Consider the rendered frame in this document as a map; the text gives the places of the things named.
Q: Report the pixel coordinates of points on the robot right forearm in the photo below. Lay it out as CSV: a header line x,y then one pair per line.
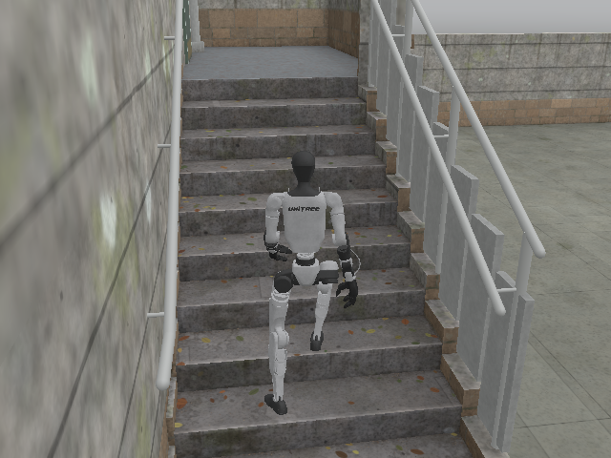
x,y
346,261

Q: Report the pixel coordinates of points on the right robot hand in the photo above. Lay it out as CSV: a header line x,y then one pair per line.
x,y
353,292

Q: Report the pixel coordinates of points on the left robot hand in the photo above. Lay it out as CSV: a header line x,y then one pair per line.
x,y
282,249

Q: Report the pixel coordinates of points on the robot left forearm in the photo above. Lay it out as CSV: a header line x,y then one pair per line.
x,y
270,247

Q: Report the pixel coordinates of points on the left robot upper arm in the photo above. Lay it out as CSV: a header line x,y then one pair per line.
x,y
274,203

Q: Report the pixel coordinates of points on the robot left foot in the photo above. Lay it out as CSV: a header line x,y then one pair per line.
x,y
279,407

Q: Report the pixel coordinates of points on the right robot shin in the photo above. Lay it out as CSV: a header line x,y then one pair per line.
x,y
321,309

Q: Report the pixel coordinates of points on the right robot upper arm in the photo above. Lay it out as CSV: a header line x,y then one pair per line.
x,y
333,200

